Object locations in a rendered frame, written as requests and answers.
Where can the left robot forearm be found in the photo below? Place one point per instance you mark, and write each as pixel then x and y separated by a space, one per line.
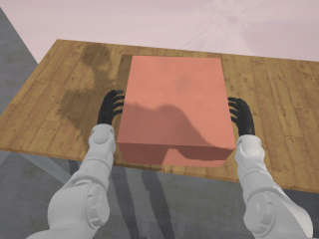
pixel 98 162

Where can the carton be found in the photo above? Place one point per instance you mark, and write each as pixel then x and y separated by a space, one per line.
pixel 176 112

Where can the robot right upper arm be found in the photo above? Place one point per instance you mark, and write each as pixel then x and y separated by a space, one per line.
pixel 268 216

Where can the robot left upper arm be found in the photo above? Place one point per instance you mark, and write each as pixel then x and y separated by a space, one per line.
pixel 76 213

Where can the right robot forearm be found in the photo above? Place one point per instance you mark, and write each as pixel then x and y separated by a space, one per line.
pixel 252 172

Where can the table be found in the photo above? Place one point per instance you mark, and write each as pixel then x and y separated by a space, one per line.
pixel 54 112

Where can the left robot hand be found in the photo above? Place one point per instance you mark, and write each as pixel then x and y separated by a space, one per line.
pixel 106 112

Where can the right robot hand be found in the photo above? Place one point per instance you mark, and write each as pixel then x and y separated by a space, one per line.
pixel 244 120

